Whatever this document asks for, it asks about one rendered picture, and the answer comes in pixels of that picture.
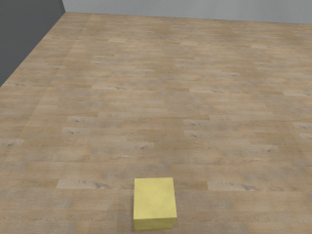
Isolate carton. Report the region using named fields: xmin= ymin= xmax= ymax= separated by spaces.
xmin=134 ymin=177 xmax=177 ymax=231

